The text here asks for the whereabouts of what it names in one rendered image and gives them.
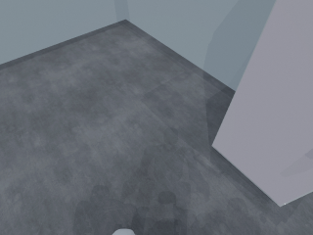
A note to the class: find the fridge door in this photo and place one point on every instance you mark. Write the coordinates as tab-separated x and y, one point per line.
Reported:
267	132

